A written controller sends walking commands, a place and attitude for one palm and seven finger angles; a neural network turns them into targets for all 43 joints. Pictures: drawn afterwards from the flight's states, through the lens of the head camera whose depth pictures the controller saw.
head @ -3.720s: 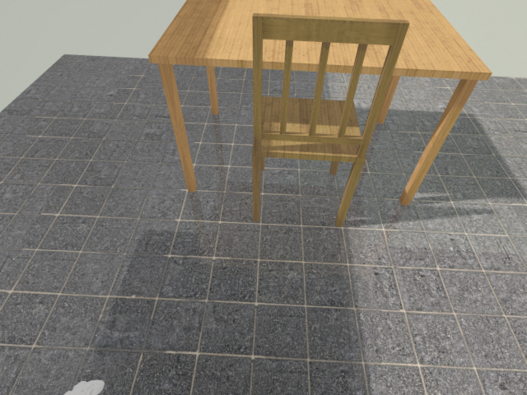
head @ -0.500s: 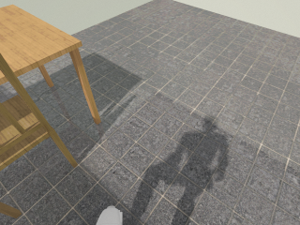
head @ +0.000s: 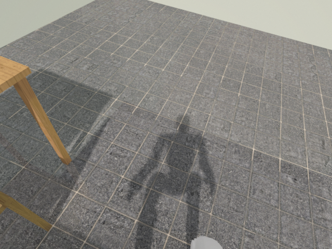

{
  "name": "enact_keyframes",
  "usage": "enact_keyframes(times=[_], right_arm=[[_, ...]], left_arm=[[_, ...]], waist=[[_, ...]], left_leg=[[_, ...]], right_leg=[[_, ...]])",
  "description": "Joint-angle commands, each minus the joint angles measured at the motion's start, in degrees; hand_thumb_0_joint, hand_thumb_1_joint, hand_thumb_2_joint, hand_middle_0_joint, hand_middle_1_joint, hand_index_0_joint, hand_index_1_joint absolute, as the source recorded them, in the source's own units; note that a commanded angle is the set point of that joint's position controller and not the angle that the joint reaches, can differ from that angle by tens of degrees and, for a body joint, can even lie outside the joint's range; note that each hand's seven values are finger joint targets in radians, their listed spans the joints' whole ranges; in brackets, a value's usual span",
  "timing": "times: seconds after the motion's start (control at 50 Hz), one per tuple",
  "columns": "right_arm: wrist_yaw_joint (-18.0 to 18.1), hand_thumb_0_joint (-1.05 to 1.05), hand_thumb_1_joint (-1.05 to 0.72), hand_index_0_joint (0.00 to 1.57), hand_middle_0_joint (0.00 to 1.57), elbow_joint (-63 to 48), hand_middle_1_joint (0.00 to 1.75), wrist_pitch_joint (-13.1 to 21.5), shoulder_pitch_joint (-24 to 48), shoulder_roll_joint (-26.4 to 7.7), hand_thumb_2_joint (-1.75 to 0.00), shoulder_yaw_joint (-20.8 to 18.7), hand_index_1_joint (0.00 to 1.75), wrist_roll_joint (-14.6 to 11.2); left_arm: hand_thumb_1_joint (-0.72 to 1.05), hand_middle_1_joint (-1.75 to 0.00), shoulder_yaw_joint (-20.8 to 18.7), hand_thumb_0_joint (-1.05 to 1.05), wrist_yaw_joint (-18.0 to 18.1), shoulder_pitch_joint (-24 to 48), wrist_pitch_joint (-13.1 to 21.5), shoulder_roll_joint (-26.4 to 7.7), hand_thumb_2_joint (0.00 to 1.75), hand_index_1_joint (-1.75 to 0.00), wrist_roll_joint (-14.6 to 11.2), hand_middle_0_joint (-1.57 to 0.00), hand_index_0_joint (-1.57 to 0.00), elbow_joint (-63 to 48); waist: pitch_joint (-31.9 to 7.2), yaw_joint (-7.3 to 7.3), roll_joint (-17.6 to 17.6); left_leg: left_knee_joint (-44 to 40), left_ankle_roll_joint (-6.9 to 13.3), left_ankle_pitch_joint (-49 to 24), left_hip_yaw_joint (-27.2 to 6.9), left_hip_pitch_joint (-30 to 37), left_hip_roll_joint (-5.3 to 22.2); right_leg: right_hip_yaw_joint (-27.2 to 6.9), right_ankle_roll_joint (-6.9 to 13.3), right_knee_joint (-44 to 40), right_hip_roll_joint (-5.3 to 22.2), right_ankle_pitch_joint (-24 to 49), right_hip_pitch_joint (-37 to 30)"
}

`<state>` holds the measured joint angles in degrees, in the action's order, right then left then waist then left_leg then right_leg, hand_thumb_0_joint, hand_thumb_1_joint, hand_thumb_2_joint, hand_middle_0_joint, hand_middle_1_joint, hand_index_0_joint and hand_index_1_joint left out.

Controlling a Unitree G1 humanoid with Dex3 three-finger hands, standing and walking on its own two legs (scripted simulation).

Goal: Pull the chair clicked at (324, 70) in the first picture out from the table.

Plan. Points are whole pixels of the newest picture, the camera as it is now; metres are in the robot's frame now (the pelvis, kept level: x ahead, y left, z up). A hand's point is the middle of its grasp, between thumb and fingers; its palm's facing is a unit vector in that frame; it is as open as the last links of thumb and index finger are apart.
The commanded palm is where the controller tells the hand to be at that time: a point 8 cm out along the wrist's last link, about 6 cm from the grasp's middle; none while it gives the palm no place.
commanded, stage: walk to a spot facing it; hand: left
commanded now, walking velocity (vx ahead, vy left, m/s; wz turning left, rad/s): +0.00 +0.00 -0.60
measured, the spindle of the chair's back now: out of the picture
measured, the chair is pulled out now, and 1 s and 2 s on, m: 0.00 0.00 0.00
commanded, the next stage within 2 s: none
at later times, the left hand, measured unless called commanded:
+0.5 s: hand (128, 212) +0.23 +0.12 -0.16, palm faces -0.30 -0.92 -0.23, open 7.4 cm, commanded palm none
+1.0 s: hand (130, 217) +0.23 +0.12 -0.17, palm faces -0.55 -0.80 -0.22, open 7.4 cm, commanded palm none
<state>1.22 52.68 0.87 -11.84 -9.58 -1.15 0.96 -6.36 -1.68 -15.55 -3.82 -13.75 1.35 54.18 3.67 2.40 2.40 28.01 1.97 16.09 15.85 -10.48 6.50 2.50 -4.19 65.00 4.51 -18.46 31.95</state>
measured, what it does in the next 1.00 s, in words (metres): steps on the spot, turning right: right foot, then left foot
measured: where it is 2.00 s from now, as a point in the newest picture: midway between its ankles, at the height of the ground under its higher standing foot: outside the picture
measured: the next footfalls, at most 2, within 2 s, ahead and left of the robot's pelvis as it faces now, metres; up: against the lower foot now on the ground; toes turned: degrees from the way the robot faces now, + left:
right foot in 0.22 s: +0.07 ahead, -0.15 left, +0.00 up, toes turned -15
left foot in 0.58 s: +0.15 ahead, +0.09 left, +0.00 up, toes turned -15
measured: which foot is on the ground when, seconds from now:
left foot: down 0.00-0.22, up 0.24-0.56, down 0.58-1.00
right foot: up 0.00-0.20, down 0.22-0.60, up 0.62-1.00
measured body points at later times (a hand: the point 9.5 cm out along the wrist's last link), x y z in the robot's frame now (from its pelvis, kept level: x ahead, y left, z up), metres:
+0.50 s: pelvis +0.04 -0.02 -0.01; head +0.08 -0.04 +0.44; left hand +0.25 +0.17 -0.14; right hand +0.03 -0.28 -0.15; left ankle +0.10 +0.12 -0.70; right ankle +0.03 -0.14 -0.74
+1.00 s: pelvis +0.05 +0.00 -0.01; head +0.08 -0.03 +0.44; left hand +0.26 +0.16 -0.15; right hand -0.06 -0.23 -0.15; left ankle +0.11 +0.10 -0.74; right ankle -0.03 -0.09 -0.72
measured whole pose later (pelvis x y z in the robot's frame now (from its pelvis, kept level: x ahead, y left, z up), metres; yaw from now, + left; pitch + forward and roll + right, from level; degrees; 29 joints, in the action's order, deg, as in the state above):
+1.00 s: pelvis +0.05 +0.00 -0.01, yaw -37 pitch +0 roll +0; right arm 0.3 52.4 -0.7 -13.9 -11.6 -3.2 1.6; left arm -5.3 -1.9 -10.8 -4.5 -12.1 1.1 52.8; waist 5.6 -0.9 -0.7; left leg 32.9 -1.5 17.6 19.1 -13.1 11.2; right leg 4.9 -2.9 42.8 2.8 -23.8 19.0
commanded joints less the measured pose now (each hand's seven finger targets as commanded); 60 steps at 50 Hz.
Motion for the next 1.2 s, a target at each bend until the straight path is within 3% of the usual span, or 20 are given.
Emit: enact_keyframes(times=[0.0, 0.12, 0.16, 0.18, 0.2, 0.22, 0.3, 0.52, 0.54, 0.58, 0.62, 0.68, 0.8, 0.94, 0.98, 1.0, 1.02, 1.04, 1.08, 1.18], right_arm=[[0.42, 0.0, -0.9, 0.2, 0.2, -1.88, 0.3, 0.69, -4.24, -10.08, -0.9, -3.6, 0.3, 0.35], [-0.13, 0.0, -0.9, 0.2, 0.2, -0.55, 0.3, -0.09, -7.07, -12.4, -0.9, -4.74, 0.3, 0.89], [-0.61, 0.0, -0.9, 0.2, 0.2, -1.01, 0.3, -0.3, -7.44, -12.39, -0.9, -4.78, 0.3, 0.37], [-1.16, 0.0, -0.9, 0.2, 0.2, -2.69, 0.3, -0.55, -8.26, -9.86, -0.9, -4.03, 0.3, -0.26], [-0.84, 0.0, -0.9, 0.2, 0.2, -5.44, 0.3, -0.97, -5.73, -7.0, -0.9, -3.08, 0.3, -0.22], [0.12, 0.0, -0.9, 0.2, 0.2, -6.08, 0.3, -1.25, -3.11, -8.13, -0.9, -3.02, 0.3, -0.53], [0.08, 0.0, -0.9, 0.2, 0.2, -3.61, 0.3, -2.62, -4.11, -8.31, -0.9, -2.98, 0.3, 0.23], [0.44, 0.0, -0.9, 0.2, 0.2, -5.28, 0.3, -1.26, -6.34, -7.64, -0.9, -2.98, 0.3, -0.54], [0.66, 0.0, -0.9, 0.2, 0.2, -4.67, 0.3, -0.79, -8.71, -8.73, -0.9, -3.21, 0.3, -0.49], [0.6, 0.0, -0.9, 0.2, 0.2, -6.56, 0.3, -0.51, -8.62, -17.46, -0.9, -4.47, 0.3, 0.5], [0.97, 0.0, -0.9, 0.2, 0.2, -7.58, 0.3, -0.09, -2.16, -13.32, -0.9, -3.45, 0.3, 0.67], [1.1, 0.0, -0.9, 0.2, 0.2, -8.01, 0.3, 0.26, 1.12, -10.57, -0.9, -2.92, 0.3, 0.45], [0.72, 0.0, -0.9, 0.2, 0.2, -4.38, 0.3, -0.19, -5.49, -11.65, -0.9, -4.28, 0.3, 0.35], [-0.19, 0.0, -0.9, 0.2, 0.2, -2.69, 0.3, -0.75, -4.7, -13.75, -0.9, -5.66, 0.3, 0.6], [-0.52, 0.0, -0.9, 0.2, 0.2, -2.88, 0.3, -0.98, -4.49, -13.05, -0.9, -5.68, 0.3, 0.19], [-0.84, 0.0, -0.9, 0.2, 0.2, -4.06, 0.3, -1.22, -4.58, -10.25, -0.9, -5.06, 0.3, -0.27], [-1.03, 0.0, -0.9, 0.2, 0.2, -7.21, 0.3, -1.53, -1.4, -6.3, -0.9, -3.57, 0.3, -0.11], [-0.02, 0.0, -0.9, 0.2, 0.2, -7.76, 0.3, -2.29, 1.66, -7.82, -0.9, -3.54, 0.3, -0.34], [0.18, 0.0, -0.9, 0.2, 0.2, -6.56, 0.3, -2.5, 3.52, -8.14, -0.9, -3.77, 0.3, -0.08], [-0.05, 0.0, -0.9, 0.2, 0.2, -3.86, 0.3, -2.93, 0.36, -8.07, -0.9, -3.8, 0.3, 0.19]], left_arm=[[0.9, -0.3, 0.56, 0.0, -0.18, 4.16, 0.76, -0.06, 0.9, -0.3, 0.13, -0.2, -0.2, -5.39], [0.9, -0.3, 1.11, 0.0, -0.01, 9.4, 2.12, -0.78, 0.9, -0.3, 0.19, -0.2, -0.2, -7.6], [0.9, -0.3, 0.74, 0.0, 0.48, 3.44, 3.23, -3.65, 0.9, -0.3, 0.37, -0.2, -0.2, -6.31], [0.9, -0.3, -0.46, 0.0, 1.21, -1.84, 4.1, -10.03, 0.9, -0.3, 0.67, -0.2, -0.2, -4.87], [0.9, -0.3, -1.5, 0.0, 1.88, -5.76, 4.29, -15.56, 0.9, -0.3, -0.47, -0.2, -0.2, -3.89], [0.9, -0.3, -1.72, 0.0, 2.63, -5.89, 3.86, -15.5, 0.9, -0.3, -1.02, -0.2, -0.2, -3.75], [0.9, -0.3, 0.0, 0.0, 3.04, 9.12, 3.02, -9.67, 0.9, -0.3, -0.47, -0.2, -0.2, -7.88], [0.9, -0.3, -0.8, 0.0, 2.03, 10.01, 1.89, -10.46, 0.9, -0.3, -0.31, -0.2, -0.2, -9.2], [0.9, -0.3, -0.55, 0.0, 1.97, 10.75, 1.62, -8.84, 0.9, -0.3, -0.63, -0.2, -0.2, -9.68], [0.9, -0.3, 0.23, 0.0, 1.16, 8.3, 1.3, -3.26, 0.9, -0.3, -0.74, -0.2, -0.2, -12.03], [0.9, -0.3, -1.06, 0.0, 0.62, 7.63, 1.07, -6.02, 0.9, -0.3, 0.4, -0.2, -0.2, -9.56], [0.9, -0.3, -0.84, 0.0, -0.27, 4.81, 0.8, -4.19, 0.9, -0.3, 0.04, -0.2, -0.2, -7.69], [0.9, -0.3, 0.11, 0.0, -0.35, 8.21, 0.46, -1.8, 0.9, -0.3, -0.31, -0.2, -0.2, -8.03], [0.9, -0.3, 0.69, 0.0, 0.01, 6.84, 1.79, -1.04, 0.9, -0.3, -0.31, -0.2, -0.2, -7.37], [0.9, -0.3, 0.26, 0.0, 0.45, 2.71, 2.51, -3.1, 0.9, -0.3, -0.13, -0.2, -0.2, -6.07], [0.9, -0.3, -0.62, 0.0, 1.11, -1.34, 3.3, -8.68, 0.9, -0.3, 0.35, -0.2, -0.2, -5.05], [0.9, -0.3, -1.8, 0.0, 1.89, -4.34, 3.66, -14.69, 0.9, -0.3, 0.01, -0.2, -0.2, -4.13], [0.9, -0.3, -2.07, 0.0, 2.53, -5.98, 3.32, -14.29, 0.9, -0.3, -0.76, -0.2, -0.2, -3.66], [0.9, -0.3, -1.21, 0.0, 2.87, 1.25, 3.01, -10.12, 0.9, -0.3, -0.54, -0.2, -0.2, -4.75], [0.9, -0.3, -0.24, 0.0, 2.47, 4.13, 3.52, -8.69, 0.9, -0.3, -0.54, -0.2, -0.2, -6.0]], waist=[[-2.0, -3.32, -11.4], [-3.69, -4.65, -13.51], [-7.63, -0.77, -8.82], [-12.53, 1.66, 4.67], [-14.67, 2.79, 13.49], [-15.59, 3.41, 8.23], [-6.45, -3.26, 5.42], [-7.52, -4.47, 8.87], [-8.03, -5.75, 5.29], [-6.25, -5.07, -21.25], [-2.55, -3.22, -14.41], [-3.19, -1.85, -11.7], [-4.22, -5.13, -12.15], [-6.29, -4.72, -15.96], [-7.8, -2.06, -10.91], [-9.49, 0.25, 2.38], [-9.27, 1.66, 16.49], [-9.87, 3.21, 14.14], [-4.71, 0.21, 8.3], [-5.15, -2.12, 5.66]], left_leg=[[-8.88, 4.89, -26.0, -4.76, 4.29, 14.81], [-1.6, 3.14, -29.88, -3.01, 6.01, 16.65], [12.04, -1.08, -31.6, 0.32, 1.48, 14.83], [26.21, -4.7, -13.22, 2.59, -13.2, 10.31], [41.24, -7.68, 21.47, -2.92, -25.42, 1.93], [44.13, -6.82, 22.32, -11.91, -25.97, 2.73], [38.18, -7.93, 9.38, -13.01, -20.58, 3.09], [5.64, -6.61, 1.87, -10.29, -4.35, -3.69], [-2.57, -5.91, -2.47, -11.46, 1.79, -2.39], [-14.89, 3.82, -6.07, -35.4, 4.76, 21.43], [-15.55, 4.28, -0.8, -30.32, -3.16, 18.5], [-11.59, 3.03, -14.03, -15.75, 0.89, 12.7], [-8.88, 5.06, -22.68, -10.71, 8.38, 14.9], [-2.13, 3.24, -26.69, -5.26, 7.55, 16.52], [6.93, -0.93, -21.95, -2.08, 1.17, 14.7], [18.88, -4.71, -7.68, 0.24, -10.31, 10.5], [31.97, -7.32, 20.2, -3.44, -24.79, 2.28], [36.63, -6.57, 20.99, -12.17, -24.28, 2.13], [39.52, -6.81, 12.81, -15.15, -26.33, 2.75], [34.38, -8.3, 5.42, -13.87, -20.73, 0.61]], right_leg=[[2.09, 0.14, -9.61, 0.79, 0.35, 0.18], [4.67, 2.81, -24.25, -2.16, -2.69, -8.42], [4.62, 4.84, -36.32, -3.0, 7.98, -22.15], [-9.62, 9.27, -39.3, 8.24, 24.41, -37.81], [-25.3, 16.84, -39.26, 20.94, 52.81, -41.16], [-22.51, 19.19, -39.46, 20.33, 51.5, -38.37], [-12.39, 14.7, -42.89, 10.38, 32.94, -21.68], [-19.61, 11.48, -38.66, 4.94, 23.4, -15.39], [-18.22, 8.99, -35.17, 2.54, 19.49, -11.76], [-4.19, 2.12, -10.74, -8.37, -15.1, 2.9], [-7.4, 1.51, 3.27, -4.61, -9.63, 2.03], [-4.46, 0.26, 6.94, -2.96, -3.11, 2.22], [0.29, -0.37, -6.39, -1.18, -6.58, -0.01], [4.47, 2.04, -25.53, -3.01, -5.83, -10.24], [4.58, 3.49, -38.36, -3.36, 6.63, -21.82], [-8.04, 7.09, -44.32, 6.42, 18.43, -32.27], [-24.92, 13.81, -44.84, 19.03, 39.04, -35.27], [-23.91, 16.52, -45.05, 18.9, 39.05, -30.66], [-19.26, 15.81, -44.2, 13.28, 32.18, -27.69], [-14.73, 13.71, -44.53, 7.89, 31.19, -24.0]])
